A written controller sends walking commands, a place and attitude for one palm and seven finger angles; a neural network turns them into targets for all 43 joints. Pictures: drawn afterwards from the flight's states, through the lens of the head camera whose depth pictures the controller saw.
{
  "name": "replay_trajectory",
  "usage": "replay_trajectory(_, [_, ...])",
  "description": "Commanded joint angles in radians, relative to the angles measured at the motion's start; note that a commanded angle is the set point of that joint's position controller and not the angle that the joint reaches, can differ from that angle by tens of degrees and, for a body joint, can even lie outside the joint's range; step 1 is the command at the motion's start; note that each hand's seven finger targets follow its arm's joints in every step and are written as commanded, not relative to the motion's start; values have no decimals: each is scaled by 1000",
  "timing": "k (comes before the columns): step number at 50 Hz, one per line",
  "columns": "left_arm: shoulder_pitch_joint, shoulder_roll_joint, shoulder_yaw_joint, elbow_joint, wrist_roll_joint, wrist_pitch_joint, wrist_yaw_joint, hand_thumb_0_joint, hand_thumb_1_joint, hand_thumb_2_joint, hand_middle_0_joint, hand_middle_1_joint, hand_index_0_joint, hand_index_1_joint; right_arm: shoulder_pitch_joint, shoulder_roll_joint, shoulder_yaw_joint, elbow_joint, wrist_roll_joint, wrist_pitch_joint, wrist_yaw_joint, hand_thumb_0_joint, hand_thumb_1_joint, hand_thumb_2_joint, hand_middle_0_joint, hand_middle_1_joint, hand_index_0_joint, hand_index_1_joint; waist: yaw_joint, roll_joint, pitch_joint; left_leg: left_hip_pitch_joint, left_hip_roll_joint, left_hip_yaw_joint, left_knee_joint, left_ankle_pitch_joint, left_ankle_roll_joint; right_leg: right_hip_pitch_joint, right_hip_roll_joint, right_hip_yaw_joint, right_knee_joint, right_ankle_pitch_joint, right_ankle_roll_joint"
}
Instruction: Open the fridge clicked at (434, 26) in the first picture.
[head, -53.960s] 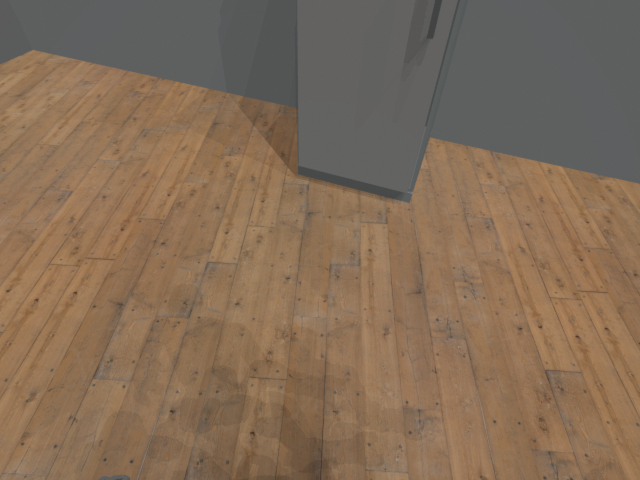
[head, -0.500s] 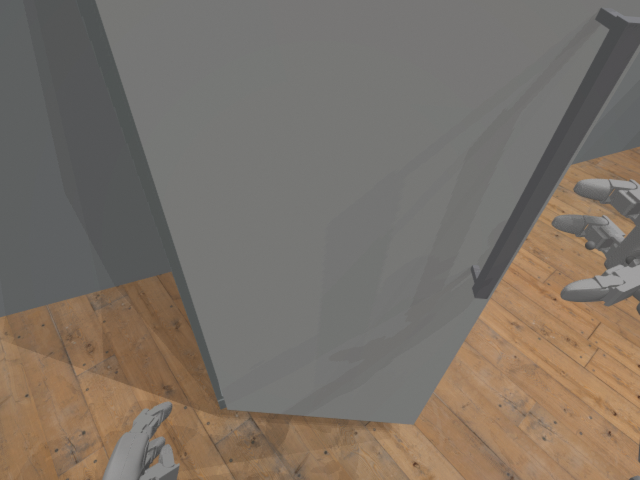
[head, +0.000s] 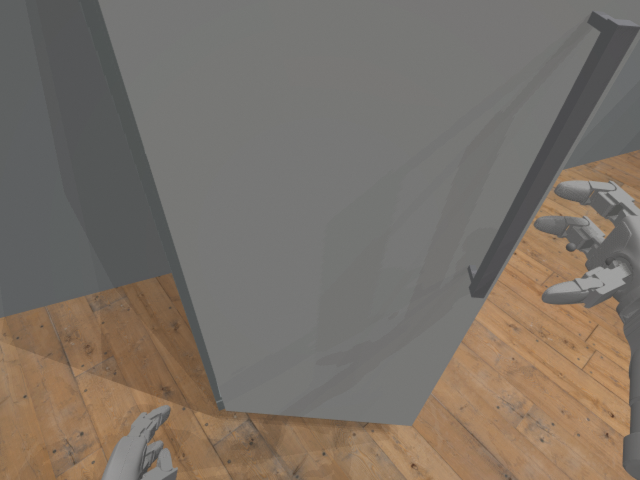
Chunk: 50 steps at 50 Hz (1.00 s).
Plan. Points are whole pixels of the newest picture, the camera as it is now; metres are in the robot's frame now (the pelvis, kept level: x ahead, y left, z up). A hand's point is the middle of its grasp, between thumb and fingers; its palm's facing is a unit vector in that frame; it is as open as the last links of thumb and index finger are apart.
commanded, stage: feel for the door with the fingertips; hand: right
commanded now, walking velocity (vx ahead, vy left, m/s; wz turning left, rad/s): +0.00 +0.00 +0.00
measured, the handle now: (524, 187) +0.42 -0.23 +0.20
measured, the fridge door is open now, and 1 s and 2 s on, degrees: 27 25 24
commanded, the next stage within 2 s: slide the fingers in behind the handle in 0.78 s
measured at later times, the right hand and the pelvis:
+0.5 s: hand (550, 231) +0.36 -0.24 +0.18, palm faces +0.05 +1.00 -0.02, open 14.0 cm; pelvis +0.00 +0.00 +0.00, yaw +0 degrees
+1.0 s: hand (545, 218) +0.39 -0.25 +0.18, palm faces +0.05 +1.00 +0.00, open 13.8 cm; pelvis +0.01 +0.00 +0.00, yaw +0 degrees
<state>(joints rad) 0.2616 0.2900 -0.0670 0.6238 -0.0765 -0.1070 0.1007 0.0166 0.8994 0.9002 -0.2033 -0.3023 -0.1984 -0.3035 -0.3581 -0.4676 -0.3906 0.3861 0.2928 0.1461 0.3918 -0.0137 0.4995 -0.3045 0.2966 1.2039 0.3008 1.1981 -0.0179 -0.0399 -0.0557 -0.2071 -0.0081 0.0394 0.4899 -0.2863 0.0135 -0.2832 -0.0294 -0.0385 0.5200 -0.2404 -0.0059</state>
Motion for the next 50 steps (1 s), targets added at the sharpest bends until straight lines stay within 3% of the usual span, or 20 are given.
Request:
replay_trajectory(1, [-133,120,51,-162,-2,-61,11,0,900,900,-200,-300,-200,-300,-403,-236,-43,-242,10,-41,-41,0,500,-300,300,1200,300,1200,8,-32,-176,-45,-12,-17,-81,189,15,158,11,49,-72,116,-30])
replay_trajectory(4, [-142,116,52,-159,3,-61,12,0,900,900,-200,-300,-200,-300,-418,-246,-55,-298,4,-46,-73,0,500,-300,300,1200,300,1200,3,-35,-218,-15,-10,-21,-82,215,15,184,11,44,-71,145,-31])
replay_trajectory(7, [-154,106,50,-160,5,-61,9,0,900,900,-200,-300,-200,-300,-385,-182,-10,-339,4,-45,-87,0,500,-300,300,1200,300,1200,-2,-36,-227,1,-11,-18,-81,243,18,205,7,38,-70,177,-30])
replay_trajectory(10, [-152,114,48,-143,7,-44,14,0,900,900,-200,-300,-200,-300,-373,-240,-67,-253,-6,-11,-103,0,500,-300,300,1200,300,1200,-4,16,-172,-8,-10,-21,-92,219,11,155,8,38,-84,139,-31])
replay_trajectory(12, [-156,113,49,-143,5,-37,19,0,900,900,-200,-300,-200,-300,-411,-240,-47,-272,-16,-12,-107,0,500,-300,300,1200,300,1200,7,2,-177,-10,-7,-24,-101,209,10,169,7,30,-81,137,-33])
replay_trajectory(14, [-162,106,44,-142,6,-39,22,0,900,900,-200,-300,-200,-300,-472,-196,-1,-283,-19,-11,-105,0,500,-300,300,1200,300,1200,18,-50,-178,-23,-8,-24,-99,218,14,188,10,36,-81,147,-32])
replay_trajectory(16, [-154,109,46,-137,8,-39,25,0,900,900,-200,-300,-200,-300,-479,-207,-11,-272,-13,-20,-97,0,500,-300,300,1200,300,1200,17,-47,-199,-15,-10,-25,-100,227,16,201,12,38,-79,157,-31])
replay_trajectory(17, [-146,112,47,-133,8,-38,25,0,900,900,-200,-300,-200,-300,-454,-213,-16,-246,-9,-24,-93,0,500,-300,300,1200,300,1200,17,-3,-204,-6,-11,-23,-101,235,15,198,9,33,-73,162,-34])
replay_trajectory(19, [-142,116,49,-126,7,-35,27,0,900,900,-200,-300,-200,-300,-466,-230,-29,-210,-9,-23,-86,0,500,-300,300,1200,300,1200,18,-5,-201,-5,-8,-25,-97,253,12,184,12,34,-74,165,-33])
replay_trajectory(21, [-140,115,50,-130,5,-34,24,0,900,900,-200,-300,-200,-300,-468,-200,-1,-195,-10,-19,-79,0,500,-300,300,1200,300,1200,18,-22,-192,-18,-8,-21,-95,247,13,183,12,35,-75,163,-32])
replay_trajectory(25, [-128,122,53,-127,5,-26,23,0,900,900,-200,-300,-200,-300,-495,-232,-19,-148,-15,-16,-84,0,500,-300,300,1200,300,1200,23,9,-187,-25,-7,-25,-96,239,9,162,13,34,-71,148,-35])
replay_trajectory(27, [-115,129,58,-123,6,-25,22,0,900,900,-200,-300,-200,-300,-501,-279,-52,-133,-15,-31,-86,0,500,-300,300,1200,300,1200,19,34,-204,-5,-7,-29,-98,246,9,158,12,30,-66,155,-38])
replay_trajectory(33, [-95,127,63,-134,7,-28,16,0,900,900,-200,-300,-200,-300,-527,-289,-58,-143,-20,-71,-72,0,500,-300,300,1200,300,1200,16,-41,-259,19,-8,-31,-75,315,14,179,15,27,-55,215,-37])
replay_trajectory(41, [-63,140,64,-113,5,-26,21,0,900,900,-200,-300,-200,-300,-610,-282,-32,-39,-27,-64,-63,0,500,-300,300,1200,300,1200,49,-8,-187,-51,-10,-27,-84,247,10,140,14,34,-54,149,-40])
replay_trajectory(43, [-62,140,67,-116,6,-27,21,0,900,900,-200,-300,-200,-300,-595,-299,-45,-34,-30,-68,-65,0,500,-300,300,1200,300,1200,38,-33,-219,-36,-8,-31,-80,248,12,147,16,30,-49,156,-41])
replay_trajectory(44, [-59,138,64,-114,6,-27,20,0,900,900,-200,-300,-200,-300,-619,-275,-19,-27,-30,-70,-62,0,500,-300,300,1200,300,1200,47,-30,-214,-44,-9,-27,-78,246,13,148,15,36,-50,154,-39])
replay_trajectory(46, [-52,139,68,-121,7,-26,17,0,900,900,-200,-300,-200,-300,-571,-278,-35,-17,-29,-72,-60,0,500,-300,300,1200,300,1200,31,-17,-248,-30,-11,-26,-68,265,15,154,15,36,-44,175,-38])
replay_trajectory(47, [-49,142,70,-121,5,-25,16,0,900,900,-200,-300,-200,-300,-558,-291,-43,-16,-25,-80,-61,0,500,-300,300,1200,300,1200,35,5,-243,-19,-12,-25,-72,280,13,154,14,27,-40,184,-41])
replay_trajectory(48, [-53,141,69,-124,6,-25,13,0,900,900,-200,-300,-200,-300,-558,-300,-56,-28,-24,-83,-59,0,500,-300,300,1200,300,1200,28,-14,-249,-17,-11,-28,-68,285,14,149,15,32,-41,186,-39])
replay_trajectory(50, [-58,136,68,-135,4,-25,9,0,900,900,-200,-300,-200,-300,-545,-268,-36,-59,-23,-87,-56,0,500,-300,300,1200,300,1200,25,-15,-254,-15,-14,-22,-60,294,15,157,12,34,-44,199,-38])
